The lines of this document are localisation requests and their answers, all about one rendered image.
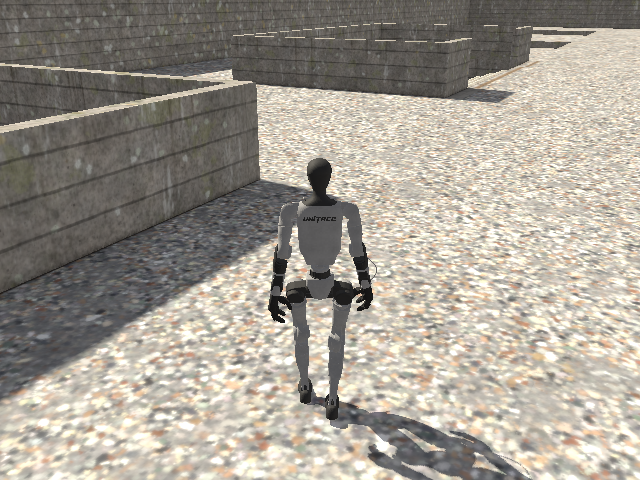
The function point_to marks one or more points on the left robot forearm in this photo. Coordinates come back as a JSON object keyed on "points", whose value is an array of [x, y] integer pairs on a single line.
{"points": [[278, 273]]}

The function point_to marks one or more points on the robot left upper arm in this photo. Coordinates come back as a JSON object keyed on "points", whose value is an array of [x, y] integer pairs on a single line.
{"points": [[288, 212]]}

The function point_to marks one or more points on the robot right hand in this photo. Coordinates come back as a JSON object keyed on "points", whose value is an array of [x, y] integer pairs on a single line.
{"points": [[367, 295]]}

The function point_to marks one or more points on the robot right upper arm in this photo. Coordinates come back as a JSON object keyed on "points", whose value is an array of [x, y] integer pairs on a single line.
{"points": [[351, 212]]}

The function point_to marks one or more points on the right robot forearm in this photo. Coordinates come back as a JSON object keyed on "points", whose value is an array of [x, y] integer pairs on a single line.
{"points": [[362, 269]]}

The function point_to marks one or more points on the left robot thigh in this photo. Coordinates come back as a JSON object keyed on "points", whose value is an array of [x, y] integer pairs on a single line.
{"points": [[296, 292]]}

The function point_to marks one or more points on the humanoid robot head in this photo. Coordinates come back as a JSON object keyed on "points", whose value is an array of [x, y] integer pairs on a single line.
{"points": [[319, 173]]}

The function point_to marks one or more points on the robot left hand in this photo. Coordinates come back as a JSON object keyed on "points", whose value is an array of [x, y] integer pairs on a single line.
{"points": [[274, 308]]}

